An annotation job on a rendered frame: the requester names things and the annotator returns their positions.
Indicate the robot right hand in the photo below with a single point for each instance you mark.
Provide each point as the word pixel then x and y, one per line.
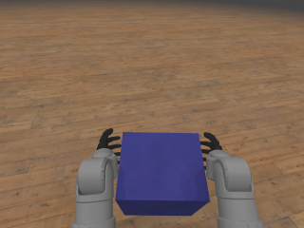
pixel 213 144

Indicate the robot right forearm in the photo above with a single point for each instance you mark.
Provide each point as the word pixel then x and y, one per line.
pixel 237 207

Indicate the robot left forearm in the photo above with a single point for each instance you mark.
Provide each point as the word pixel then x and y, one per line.
pixel 95 190

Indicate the carton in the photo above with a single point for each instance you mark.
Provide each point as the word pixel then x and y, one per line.
pixel 161 174

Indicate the robot left hand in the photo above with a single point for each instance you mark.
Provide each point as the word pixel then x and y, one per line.
pixel 104 141

